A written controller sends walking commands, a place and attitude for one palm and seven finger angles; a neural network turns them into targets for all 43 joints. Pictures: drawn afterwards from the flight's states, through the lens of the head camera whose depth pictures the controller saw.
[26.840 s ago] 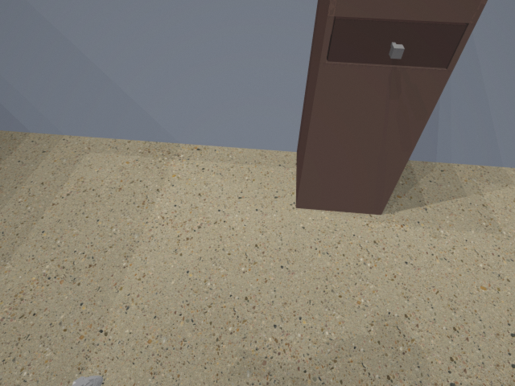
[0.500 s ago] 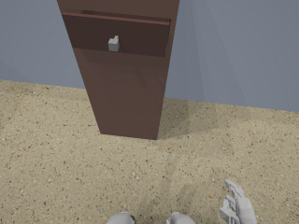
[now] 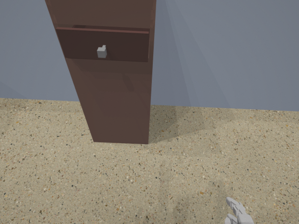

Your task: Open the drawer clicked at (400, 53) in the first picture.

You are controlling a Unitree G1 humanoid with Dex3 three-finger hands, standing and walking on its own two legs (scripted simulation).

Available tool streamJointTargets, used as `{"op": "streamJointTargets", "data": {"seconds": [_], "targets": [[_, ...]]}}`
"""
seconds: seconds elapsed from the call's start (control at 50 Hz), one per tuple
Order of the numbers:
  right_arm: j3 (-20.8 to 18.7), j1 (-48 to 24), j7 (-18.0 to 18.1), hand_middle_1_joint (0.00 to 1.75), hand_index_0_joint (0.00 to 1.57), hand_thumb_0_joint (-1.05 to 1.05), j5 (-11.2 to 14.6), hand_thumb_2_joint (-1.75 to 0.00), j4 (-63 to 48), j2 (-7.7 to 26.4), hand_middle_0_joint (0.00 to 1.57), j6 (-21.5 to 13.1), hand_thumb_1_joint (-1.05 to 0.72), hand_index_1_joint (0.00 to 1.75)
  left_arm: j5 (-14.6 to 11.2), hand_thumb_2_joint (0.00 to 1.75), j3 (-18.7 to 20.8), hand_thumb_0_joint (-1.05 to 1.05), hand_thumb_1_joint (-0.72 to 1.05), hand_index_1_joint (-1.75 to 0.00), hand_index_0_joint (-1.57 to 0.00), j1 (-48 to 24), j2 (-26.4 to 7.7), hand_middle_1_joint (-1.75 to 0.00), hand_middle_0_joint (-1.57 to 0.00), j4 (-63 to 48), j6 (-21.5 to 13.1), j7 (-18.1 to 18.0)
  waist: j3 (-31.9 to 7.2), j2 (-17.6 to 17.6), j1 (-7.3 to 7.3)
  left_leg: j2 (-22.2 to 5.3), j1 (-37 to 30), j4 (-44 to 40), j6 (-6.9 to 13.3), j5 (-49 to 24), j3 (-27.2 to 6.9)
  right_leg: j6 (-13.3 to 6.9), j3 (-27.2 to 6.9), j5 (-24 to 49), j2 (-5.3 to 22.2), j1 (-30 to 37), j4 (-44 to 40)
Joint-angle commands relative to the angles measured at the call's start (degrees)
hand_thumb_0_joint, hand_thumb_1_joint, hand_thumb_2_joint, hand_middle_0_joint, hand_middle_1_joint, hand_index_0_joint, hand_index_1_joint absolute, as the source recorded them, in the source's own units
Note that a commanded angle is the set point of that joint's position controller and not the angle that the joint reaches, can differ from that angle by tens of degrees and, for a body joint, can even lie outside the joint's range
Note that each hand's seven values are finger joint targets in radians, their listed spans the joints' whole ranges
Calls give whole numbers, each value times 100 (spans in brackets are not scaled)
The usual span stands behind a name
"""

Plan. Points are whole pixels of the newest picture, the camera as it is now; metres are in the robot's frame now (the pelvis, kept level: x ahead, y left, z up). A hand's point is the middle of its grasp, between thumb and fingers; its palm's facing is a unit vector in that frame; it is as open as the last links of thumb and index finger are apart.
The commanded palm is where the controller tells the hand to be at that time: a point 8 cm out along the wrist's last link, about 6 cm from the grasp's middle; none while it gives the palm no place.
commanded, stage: stop stepping back and stand still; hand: left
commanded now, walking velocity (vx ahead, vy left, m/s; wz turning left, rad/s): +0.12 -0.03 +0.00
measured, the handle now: (102, 50) +0.77 +0.22 +0.08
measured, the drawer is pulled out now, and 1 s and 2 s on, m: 0.04 0.04 0.04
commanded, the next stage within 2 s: let the arm hang, fingers relaxed in 0.26 s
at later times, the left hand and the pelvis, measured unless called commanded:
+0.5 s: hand (58, 177) +0.23 +0.24 +0.02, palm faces +0.17 -0.87 -0.46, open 7.4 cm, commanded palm none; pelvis +0.00 +0.00 -0.01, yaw +1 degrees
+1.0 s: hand out of the picture -0.05 +0.21 -0.15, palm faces +0.03 -0.95 -0.30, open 7.3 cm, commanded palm none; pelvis +0.00 -0.01 +0.01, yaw +2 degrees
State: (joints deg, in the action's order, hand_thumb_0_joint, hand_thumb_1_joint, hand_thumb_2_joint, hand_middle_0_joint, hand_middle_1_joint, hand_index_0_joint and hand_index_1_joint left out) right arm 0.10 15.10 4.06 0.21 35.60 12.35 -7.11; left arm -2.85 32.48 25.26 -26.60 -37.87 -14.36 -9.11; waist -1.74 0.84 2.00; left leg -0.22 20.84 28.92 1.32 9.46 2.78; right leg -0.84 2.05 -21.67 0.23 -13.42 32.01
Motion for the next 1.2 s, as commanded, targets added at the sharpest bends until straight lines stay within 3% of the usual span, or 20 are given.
{"op": "streamJointTargets", "data": {"seconds": [0.0,0.04,0.06,0.08,0.12,0.18,0.26,0.32,0.34,0.36,0.42,0.46,0.5,0.54,0.6,0.64,0.72,0.78,0.92,1.18], "targets": [[-237,-764,24,30,20,0,-40,-90,-1024,683,20,-326,-90,30,35,90,489,0,90,-30,-20,-64,-994,-30,-20,-1432,-304,-103,-335,-812,-107,-668,440,-1247,43,2456,-832,-153,68,-352,-11,535,-556],[-287,-740,17,30,20,0,-69,-90,-1040,658,20,-262,-90,30,14,90,687,0,90,-30,-20,26,-1227,-30,-20,-1563,-281,-123,-333,-39,-76,-268,166,43,-56,1803,-409,-519,-1008,-1349,659,-102,-1432],[-265,-684,12,30,20,0,-55,-90,-941,587,20,-236,-90,30,2,90,671,0,90,-30,-20,-19,-1221,-30,-20,-1568,-280,-139,-220,427,-80,-153,121,877,-106,1251,-158,-758,-1724,-1416,1219,-395,-1828],[-246,-603,-6,30,20,0,-43,-90,-823,586,20,-238,-90,30,-3,90,637,0,90,-30,-20,-124,-1173,-30,-20,-1479,-267,-167,-128,572,-89,-127,185,1325,-133,969,-56,-918,-1928,-928,1526,-423,-1881],[-199,-594,-15,30,20,0,-32,-90,-711,563,20,-255,-90,30,24,90,537,0,90,-30,-20,-462,-1084,-30,-20,-1124,-278,-180,-24,321,-21,-255,-117,799,-100,755,-86,-779,-1359,40,1425,-406,-1481],[-209,-662,58,30,20,0,5,-90,-717,667,20,-260,-90,30,52,90,335,0,90,-30,-20,-765,-973,-30,-20,-563,-263,-116,340,-261,-38,-434,-605,-123,55,690,-380,-318,-787,1,747,-797,-1103],[-155,-748,56,30,20,0,36,-90,-805,633,20,-258,-90,30,61,90,186,0,90,-30,-20,-942,-855,-30,-20,-488,-343,-4,546,-518,-50,-665,-384,-636,122,1205,-853,-122,-400,-279,368,-840,-992],[-149,-749,-1,30,20,0,32,-90,-871,627,20,-329,-90,30,60,90,205,0,90,-30,-20,-677,-815,-30,-20,-818,-414,10,77,-507,-112,-736,-269,-896,148,879,-912,-19,-194,608,205,-115,-753],[-484,-846,-305,30,20,0,188,-90,498,1511,20,-661,-90,30,389,90,-2640,0,90,-30,-20,-100,497,-30,-20,4154,493,700,-50,-502,226,-880,-654,116,203,-1188,-951,38,28,1480,263,-921,617],[-547,-499,-405,30,20,0,33,-90,728,1463,20,-190,-90,30,514,90,-2424,0,90,-30,-20,-42,686,-30,-20,4447,1227,879,-577,-705,-18,-979,-654,-21,319,-1921,-933,102,-144,1174,340,-666,663],[-301,-547,-355,30,20,0,-116,-90,573,1170,20,282,-90,30,505,90,-2602,0,90,-30,-20,-409,753,-30,-20,5007,1492,931,-438,-3,-207,-1230,14,-310,616,-1310,-1411,68,-171,-187,124,-409,863],[-237,-755,-360,30,20,0,-138,-90,594,1096,20,366,-90,30,526,90,-2624,0,90,-30,-20,-485,419,-30,-20,5751,1442,933,-360,703,-375,-716,343,72,301,-992,-952,-75,-522,1186,441,347,-126],[-257,-822,-367,30,20,0,-151,-90,710,1050,20,473,-90,30,529,90,-2647,0,90,-30,-20,-796,-27,-30,-20,6581,1370,898,-203,1571,-255,-74,242,696,-9,71,-402,-495,-1275,2713,1213,401,-797],[-289,-734,-367,30,20,0,-186,-90,926,1119,20,600,-90,30,472,90,-2781,0,90,-30,-20,-1216,-79,-30,-20,7279,1374,840,64,867,-121,-60,-66,638,-76,645,-332,-719,-1197,2955,1265,245,-820],[-160,-452,-332,30,20,0,-155,-90,1419,872,20,657,-90,30,378,90,-2956,0,90,-30,-20,-1258,261,-30,-20,8250,1383,805,9,-596,-47,-412,-957,-192,-29,-934,-622,-325,-748,1892,675,84,-730],[-163,-456,-276,30,20,0,-153,-90,1625,827,20,689,-90,30,377,90,-2898,0,90,-30,-20,-956,556,-30,-20,8773,1411,795,145,-1069,-167,-576,-897,-458,84,-778,-839,-227,-587,1255,502,213,-965],[-157,-219,-235,30,20,0,-116,-90,2055,804,20,723,-90,30,336,90,-3006,0,90,-30,-20,-733,568,-30,-20,9515,1403,820,70,-964,-151,-585,-1100,-707,78,-257,-832,-275,-553,1052,523,380,-1278],[-184,-28,-210,30,20,0,-82,-90,2296,862,20,722,-90,30,332,90,-3047,0,90,-30,-20,-694,554,-30,-20,9830,1367,800,-3,-433,-109,-615,-1385,-660,80,-572,-757,-270,-509,1352,571,414,-1400],[-197,-35,-218,30,20,0,-77,-90,2574,944,20,750,-90,30,329,90,-3081,0,90,-30,-20,-718,464,-30,-20,10189,1384,765,531,-106,-127,-624,-1295,-981,73,-235,-774,-259,-443,876,556,232,-1563],[-230,-358,-278,30,20,0,-125,-90,2650,1011,20,708,-90,30,359,90,-3006,0,90,-30,-20,-1194,241,-30,-20,10018,1311,750,621,-79,-142,-595,-1229,-1074,28,-389,-710,-230,-546,1067,623,285,-1651]]}}
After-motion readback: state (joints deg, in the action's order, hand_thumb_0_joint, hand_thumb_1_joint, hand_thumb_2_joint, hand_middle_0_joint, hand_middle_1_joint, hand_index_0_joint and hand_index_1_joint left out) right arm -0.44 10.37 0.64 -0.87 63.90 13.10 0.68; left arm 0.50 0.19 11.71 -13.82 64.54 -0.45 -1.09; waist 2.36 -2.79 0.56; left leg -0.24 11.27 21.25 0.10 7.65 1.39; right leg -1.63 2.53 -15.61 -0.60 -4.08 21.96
